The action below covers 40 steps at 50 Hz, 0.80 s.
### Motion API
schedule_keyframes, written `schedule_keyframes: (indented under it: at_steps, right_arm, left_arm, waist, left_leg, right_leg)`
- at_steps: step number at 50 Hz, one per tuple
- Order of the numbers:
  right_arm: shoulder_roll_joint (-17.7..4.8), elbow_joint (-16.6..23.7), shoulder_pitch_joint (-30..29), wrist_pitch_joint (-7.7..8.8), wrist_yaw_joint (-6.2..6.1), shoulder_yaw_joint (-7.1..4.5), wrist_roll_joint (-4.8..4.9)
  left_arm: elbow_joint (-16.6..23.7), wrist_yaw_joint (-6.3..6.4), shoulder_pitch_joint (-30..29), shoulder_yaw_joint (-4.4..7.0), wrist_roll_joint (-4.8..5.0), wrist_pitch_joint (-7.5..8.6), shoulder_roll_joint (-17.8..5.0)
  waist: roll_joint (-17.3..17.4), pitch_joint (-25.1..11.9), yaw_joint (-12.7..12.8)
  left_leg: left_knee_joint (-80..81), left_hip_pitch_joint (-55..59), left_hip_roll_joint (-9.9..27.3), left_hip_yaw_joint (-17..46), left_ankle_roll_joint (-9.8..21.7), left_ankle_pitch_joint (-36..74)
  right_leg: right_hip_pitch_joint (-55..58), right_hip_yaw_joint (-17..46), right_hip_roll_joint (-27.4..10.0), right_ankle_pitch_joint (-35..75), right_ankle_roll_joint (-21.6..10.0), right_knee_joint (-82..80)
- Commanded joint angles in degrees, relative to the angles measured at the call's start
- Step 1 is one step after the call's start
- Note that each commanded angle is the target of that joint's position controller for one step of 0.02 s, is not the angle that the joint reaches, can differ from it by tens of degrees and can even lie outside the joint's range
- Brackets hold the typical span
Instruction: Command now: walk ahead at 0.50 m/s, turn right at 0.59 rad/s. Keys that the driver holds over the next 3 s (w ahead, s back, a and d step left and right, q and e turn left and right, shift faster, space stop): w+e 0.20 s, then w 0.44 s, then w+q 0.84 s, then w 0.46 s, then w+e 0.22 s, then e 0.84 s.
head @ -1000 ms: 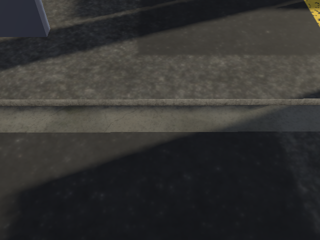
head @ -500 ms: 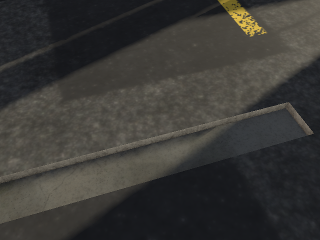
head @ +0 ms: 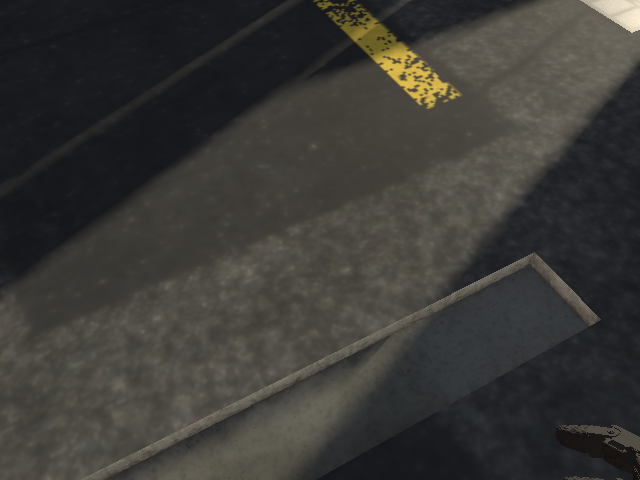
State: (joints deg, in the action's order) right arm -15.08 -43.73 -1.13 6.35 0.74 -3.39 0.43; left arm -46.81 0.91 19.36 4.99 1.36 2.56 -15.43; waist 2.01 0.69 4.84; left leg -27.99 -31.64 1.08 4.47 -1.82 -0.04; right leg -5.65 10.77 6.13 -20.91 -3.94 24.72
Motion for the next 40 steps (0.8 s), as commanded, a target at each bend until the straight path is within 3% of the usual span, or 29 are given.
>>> schedule_keyframes:
  at_steps: [1, 2, 3, 4, 5, 6, 7, 8, 10, 14, 19, 22, 24, 25, 26, 27, 28, 29, 30, 31, 33, 34, 35, 37, 38, 40]
  right_arm:
    - [-7.9, 3.2, 1.9, 1.99, 0.27, -2.45, 0.17]
    - [-9.9, 1.9, 8.7, 2.34, 0.00, -3.27, -0.72]
    - [-13.4, 0.8, 18.6, 2.24, -0.41, -4.13, -1.32]
    - [-16.9, -1.3, 21.9, 1.35, 0.06, -4.94, -1.59]
    - [-10.4, 0.6, 19.2, 1.02, 0.20, -3.49, -0.33]
    - [-7.2, 1.2, 16.7, 0.53, -0.14, -2.60, -0.09]
    - [-6.6, 1.6, 14.0, 0.09, -0.22, -2.15, -0.74]
    - [-5.6, 1.1, 12.4, -0.17, -0.29, -1.82, -1.07]
    - [-4.8, 0.5, 11.9, 0.17, -0.38, -1.57, -1.19]
    - [-7.1, -1.8, 14.6, 0.90, -0.05, -2.23, -0.82]
    - [-9.3, -3.5, 16.5, -0.11, -0.37, -2.40, 0.43]
    - [-10.9, -5.4, 20.5, -0.88, -0.24, -2.55, 1.05]
    - [-11.6, -6.5, 21.6, -1.65, -0.22, -2.65, 1.41]
    - [-12.2, -6.9, 21.2, -1.99, -0.31, -2.72, 1.56]
    - [-12.7, -7.0, 20.2, -2.28, -0.45, -2.69, 1.80]
    - [-11.9, -7.2, 20.3, -2.42, -0.61, -2.26, 1.76]
    - [-9.7, -6.0, 19.7, -2.10, -0.79, -1.19, 0.49]
    - [-3.0, -3.7, 24.5, -0.80, -0.33, 1.07, -0.67]
    - [-7.5, -4.0, 21.6, 0.62, 0.05, 0.11, 0.58]
    - [-10.2, -2.3, 17.4, 1.23, 0.33, -0.76, 2.14]
    - [-9.2, -2.6, 14.7, 0.77, -0.02, -0.80, 1.07]
    - [-8.9, -3.2, 15.9, -0.18, 0.01, -1.01, 0.94]
    - [-7.5, -3.6, 16.9, -1.20, 0.10, -0.80, 1.06]
    - [-5.2, -3.7, 16.6, -2.59, -0.07, -0.31, 0.85]
    - [-5.2, -3.4, 15.9, -2.84, -0.14, -0.44, 0.57]
    - [-6.3, -2.7, 12.8, -2.74, -0.11, -1.27, 0.98]
  left_arm:
    - [3.5, 0.54, -0.8, 1.72, -0.16, -0.02, -7.7]
    - [4.5, 0.39, -1.8, 0.94, -0.51, 0.16, -5.6]
    - [5.8, 0.24, -1.0, -0.24, -1.50, 0.35, -2.5]
    - [7.4, 0.06, 8.0, -0.83, 0.71, 0.94, -0.8]
    - [5.5, 0.26, 6.8, 0.28, 1.27, 0.88, -7.6]
    - [6.4, 0.16, 0.3, 1.01, 0.77, 0.59, -10.2]
    - [7.1, 0.24, -2.6, 1.04, 0.25, 0.31, -9.3]
    - [7.8, 0.08, -4.1, 1.19, -0.29, 0.28, -8.4]
    - [8.4, -0.54, -3.1, 1.05, 0.51, -0.24, -6.1]
    - [10.3, -0.57, -6.0, 0.09, -0.08, -0.60, -3.3]
    - [12.3, -2.03, -14.3, -1.26, -0.62, 0.75, -2.0]
    - [14.1, -2.77, -19.5, -1.53, -0.20, 1.23, -2.4]
    - [15.1, -3.11, -20.7, -1.29, -0.04, 1.36, -3.5]
    - [15.0, -3.21, -19.5, -0.92, -0.15, 1.43, -4.4]
    - [13.9, -3.14, -15.2, -0.14, -0.47, 1.47, -5.7]
    - [11.1, -2.82, -6.8, 1.34, -0.75, 1.32, -8.2]
    - [8.8, -1.99, 3.6, 2.89, -1.13, 0.95, -12.4]
    - [8.3, -1.61, 6.3, 3.73, -1.57, 0.74, -18.5]
    - [8.6, -1.81, 6.8, 2.30, -0.82, 0.98, -13.5]
    - [8.7, -1.87, 2.8, 1.29, -0.84, 1.31, -11.0]
    - [8.9, -2.06, -3.3, 0.31, -1.25, 1.55, -7.4]
    - [9.1, -2.11, -5.3, -0.08, -1.68, 1.90, -5.8]
    - [8.9, -2.08, -6.3, 0.05, -1.78, 2.29, -5.7]
    - [7.7, -1.94, -6.2, 0.69, -1.88, 3.45, -7.1]
    - [7.0, -1.70, -6.0, 1.00, -2.21, 3.89, -7.8]
    - [5.7, -1.08, -5.1, 1.07, -2.26, 4.52, -7.6]
  waist:
    - [-10.0, -2.8, -5.0]
    - [-8.9, -7.6, -8.2]
    - [-1.3, -16.0, -11.5]
    - [20.9, -21.5, -6.6]
    - [12.0, -16.0, -8.2]
    - [6.0, -8.8, -9.8]
    - [1.7, -5.0, -8.6]
    - [1.7, -2.1, -7.6]
    - [4.3, -1.3, -5.9]
    - [1.7, -0.7, -5.8]
    - [1.4, 1.0, -8.0]
    - [1.9, 2.4, -9.7]
    - [3.1, 2.8, -9.1]
    - [3.8, 2.0, -7.7]
    - [4.1, -0.6, -4.5]
    - [3.1, -5.7, -0.4]
    - [-0.6, -12.9, 3.9]
    - [-15.8, -19.6, 0.4]
    - [-13.7, -22.9, 2.3]
    - [-11.8, -14.1, 1.5]
    - [-7.0, -6.7, -1.9]
    - [-7.2, -5.6, -4.0]
    - [-6.7, -5.1, -5.2]
    - [-5.4, -3.8, -5.9]
    - [-5.2, -3.1, -6.1]
    - [-4.5, -0.4, -5.6]
  left_leg:
    - [3.4, 11.7, -1.3, -1.5, 2.6, -2.8]
    - [2.4, 22.8, 1.9, 0.6, 5.0, -2.7]
    - [1.5, 38.6, 12.1, 11.1, 8.2, -5.8]
    - [8.7, 53.1, 23.7, 39.8, 17.3, -20.4]
    - [11.0, 50.0, 22.9, 40.1, 15.7, -32.5]
    - [11.4, 42.6, 20.3, 29.9, 13.0, -30.4]
    - [12.4, 35.2, 17.9, 22.7, 11.8, -22.7]
    - [13.6, 30.0, 15.9, 17.6, 11.6, -16.9]
    - [16.4, 25.4, 13.6, 10.5, 11.3, -11.5]
    - [19.4, 25.1, 13.9, 4.2, 14.0, -2.9]
    - [20.0, 25.3, 11.2, -4.4, 12.5, 2.0]
    - [18.8, 28.8, 12.8, -4.5, 12.2, 1.8]
    - [16.6, 32.3, 14.6, -4.1, 11.5, 5.5]
    - [14.1, 33.3, 15.0, -4.5, 10.9, 11.1]
    - [8.8, 33.0, 14.1, -6.3, 9.7, 20.5]
    - [-1.0, 30.1, 11.7, -8.9, 8.2, 26.8]
    - [-16.3, 18.9, 9.2, -10.6, 5.8, 16.0]
    - [-38.1, -4.0, -0.7, -9.7, 2.2, -21.9]
    - [-45.6, -10.7, -0.6, -0.5, 2.7, -32.8]
    - [-46.0, -14.7, 2.4, -0.5, 3.5, -28.9]
    - [-39.7, -11.0, 6.3, -1.6, 3.4, -21.8]
    - [-37.4, -7.0, 7.6, -0.7, 3.1, -19.6]
    - [-35.4, -4.2, 7.7, -0.6, 2.7, -18.3]
    - [-32.6, -3.4, 7.3, -0.3, 1.5, -14.3]
    - [-31.6, -4.5, 7.3, 0.8, 1.2, -11.0]
    - [-25.5, -7.3, 6.1, 3.0, 1.0, -1.8]
  right_leg:
    - [-2.3, 12.6, -12.7, 18.5, -6.1, 1.4]
    - [-5.5, 10.3, -9.9, 20.5, -4.3, 9.6]
    - [-14.0, 4.0, -5.2, 9.4, -1.7, 26.9]
    - [-33.7, -0.8, 0.1, -14.6, 1.2, 43.6]
    - [-40.0, 0.8, -4.9, -11.7, 1.9, 50.4]
    - [-41.5, -1.0, -6.7, -6.0, 2.2, 51.4]
    - [-39.1, -2.6, -8.8, -1.8, 2.5, 50.2]
    - [-37.9, -2.6, -10.4, 0.8, 2.5, 47.3]
    - [-34.3, -3.6, -12.6, 2.9, 2.4, 44.3]
    - [-36.5, -3.7, -12.8, 7.5, 3.2, 35.3]
    - [-31.8, -9.1, -12.0, 20.5, 3.1, 16.9]
    - [-30.5, -11.3, -10.7, 19.1, 2.6, 11.2]
    - [-29.6, -11.9, -9.7, 15.0, 1.1, 8.4]
    - [-26.8, -12.7, -8.7, 13.2, 0.1, 7.0]
    - [-19.4, -14.2, -6.8, 13.7, -1.2, 4.5]
    - [-6.7, -15.3, -5.0, 15.7, -2.9, 3.0]
    - [10.5, -6.6, -12.3, 17.6, -6.1, 5.7]
    - [27.9, 22.0, -27.4, 8.5, -15.4, 0.1]
    - [28.4, 31.1, -28.9, 5.2, -16.6, -5.7]
    - [22.0, 21.5, -26.6, 9.0, -14.1, -6.2]
    - [8.1, 8.7, -22.0, 19.1, -11.2, -7.9]
    - [3.1, 5.3, -20.9, 21.6, -10.4, -9.8]
    - [-0.2, 3.1, -20.6, 21.9, -10.4, -12.0]
    - [-3.7, -1.2, -20.8, 23.7, -11.2, -15.2]
    - [-3.9, -2.7, -21.3, 24.4, -11.2, -16.0]
    - [-3.6, -7.5, -19.7, 23.3, -9.0, -17.3]
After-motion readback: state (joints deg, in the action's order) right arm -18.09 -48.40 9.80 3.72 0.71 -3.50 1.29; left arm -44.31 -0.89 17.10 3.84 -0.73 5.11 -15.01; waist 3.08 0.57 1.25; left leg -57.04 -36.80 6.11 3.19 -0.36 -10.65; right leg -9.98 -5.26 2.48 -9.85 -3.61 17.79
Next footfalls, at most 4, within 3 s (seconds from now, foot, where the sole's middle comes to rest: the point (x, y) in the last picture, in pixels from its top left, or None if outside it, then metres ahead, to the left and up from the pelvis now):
0.04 left None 0.20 0.13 -0.77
0.56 right None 0.43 -0.18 -0.77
1.08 left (356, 339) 0.78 0.05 -0.77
1.52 right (441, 273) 0.99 -0.16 -0.77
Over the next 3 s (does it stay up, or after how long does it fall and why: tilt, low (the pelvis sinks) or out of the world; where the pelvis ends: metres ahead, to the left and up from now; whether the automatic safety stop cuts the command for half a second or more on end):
stays up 1.34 0.16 0.00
